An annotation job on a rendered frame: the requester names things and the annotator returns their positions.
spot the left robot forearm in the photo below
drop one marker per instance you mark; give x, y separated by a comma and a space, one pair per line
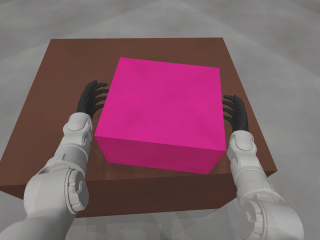
74, 148

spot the carton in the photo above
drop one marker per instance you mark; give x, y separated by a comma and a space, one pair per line
163, 115

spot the robot right upper arm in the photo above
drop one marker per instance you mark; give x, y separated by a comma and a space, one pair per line
263, 220

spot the right robot hand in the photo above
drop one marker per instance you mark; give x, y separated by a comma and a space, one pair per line
239, 120

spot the robot left upper arm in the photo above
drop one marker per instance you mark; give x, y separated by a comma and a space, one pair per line
52, 201

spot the right robot forearm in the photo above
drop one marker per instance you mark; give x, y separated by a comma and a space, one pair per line
248, 175

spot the pedestal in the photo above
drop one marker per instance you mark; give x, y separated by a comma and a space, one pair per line
67, 67

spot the left robot hand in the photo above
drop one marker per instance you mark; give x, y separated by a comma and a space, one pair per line
87, 102

